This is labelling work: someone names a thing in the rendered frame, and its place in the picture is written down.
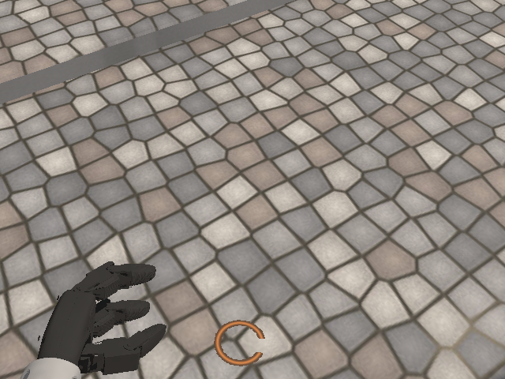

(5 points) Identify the left robot hand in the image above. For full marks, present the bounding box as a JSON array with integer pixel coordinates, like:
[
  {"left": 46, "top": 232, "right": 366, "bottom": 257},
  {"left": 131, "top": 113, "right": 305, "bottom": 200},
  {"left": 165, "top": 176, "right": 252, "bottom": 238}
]
[{"left": 37, "top": 261, "right": 166, "bottom": 375}]

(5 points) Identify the left robot forearm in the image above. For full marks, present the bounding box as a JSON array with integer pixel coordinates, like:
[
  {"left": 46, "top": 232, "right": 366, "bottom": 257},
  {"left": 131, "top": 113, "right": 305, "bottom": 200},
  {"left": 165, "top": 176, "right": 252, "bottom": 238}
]
[{"left": 21, "top": 358, "right": 81, "bottom": 379}]

